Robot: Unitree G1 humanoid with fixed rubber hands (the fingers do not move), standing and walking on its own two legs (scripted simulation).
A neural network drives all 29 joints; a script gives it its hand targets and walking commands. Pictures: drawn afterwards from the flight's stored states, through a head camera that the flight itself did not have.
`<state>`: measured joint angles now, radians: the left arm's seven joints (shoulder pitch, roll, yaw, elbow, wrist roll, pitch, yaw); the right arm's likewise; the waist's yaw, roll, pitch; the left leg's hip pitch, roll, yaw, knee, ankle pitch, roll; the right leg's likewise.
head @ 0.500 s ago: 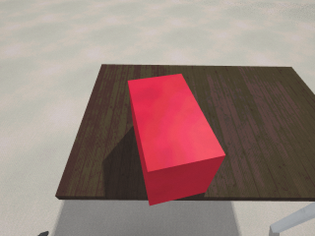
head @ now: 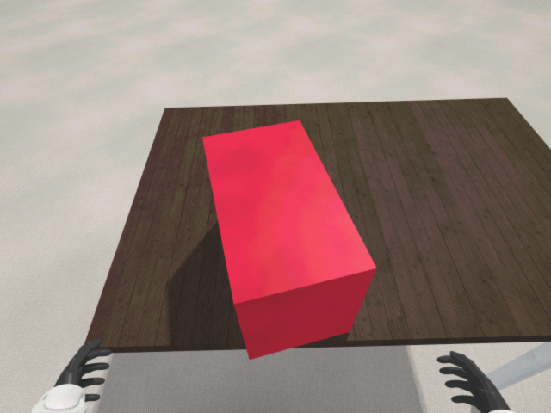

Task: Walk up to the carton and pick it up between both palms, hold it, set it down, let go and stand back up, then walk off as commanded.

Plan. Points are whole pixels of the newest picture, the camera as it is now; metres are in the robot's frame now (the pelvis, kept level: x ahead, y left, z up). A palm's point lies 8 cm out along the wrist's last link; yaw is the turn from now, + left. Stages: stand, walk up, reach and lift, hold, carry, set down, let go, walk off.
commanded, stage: reach and lift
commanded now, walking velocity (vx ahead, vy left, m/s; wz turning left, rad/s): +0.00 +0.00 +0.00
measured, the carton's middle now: (275, 234) +0.41 +0.00 +0.00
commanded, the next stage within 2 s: none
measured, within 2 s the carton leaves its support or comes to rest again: neither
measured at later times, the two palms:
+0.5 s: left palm out of the picture +0.13 +0.26 -0.04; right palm out of the picture +0.14 -0.27 -0.04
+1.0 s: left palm (116, 397) +0.16 +0.21 +0.00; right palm (478, 376) +0.18 -0.25 +0.01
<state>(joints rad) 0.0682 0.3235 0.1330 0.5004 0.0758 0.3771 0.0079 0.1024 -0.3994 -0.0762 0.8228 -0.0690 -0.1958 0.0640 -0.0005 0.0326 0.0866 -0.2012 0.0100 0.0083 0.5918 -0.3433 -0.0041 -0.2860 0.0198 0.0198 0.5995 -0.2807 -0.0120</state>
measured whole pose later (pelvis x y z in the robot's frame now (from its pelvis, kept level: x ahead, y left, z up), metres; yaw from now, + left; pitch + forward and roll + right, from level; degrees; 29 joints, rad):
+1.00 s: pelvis -0.02 +0.00 +0.01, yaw +1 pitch -4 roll +0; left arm 0.29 0.14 -0.02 0.16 -0.04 0.09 0.17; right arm 0.22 -0.30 -0.08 0.39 0.18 -0.13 0.16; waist 0.00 -0.01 0.05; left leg -0.10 0.03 0.01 0.43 -0.25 -0.02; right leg -0.16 0.03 0.00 0.40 -0.16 -0.02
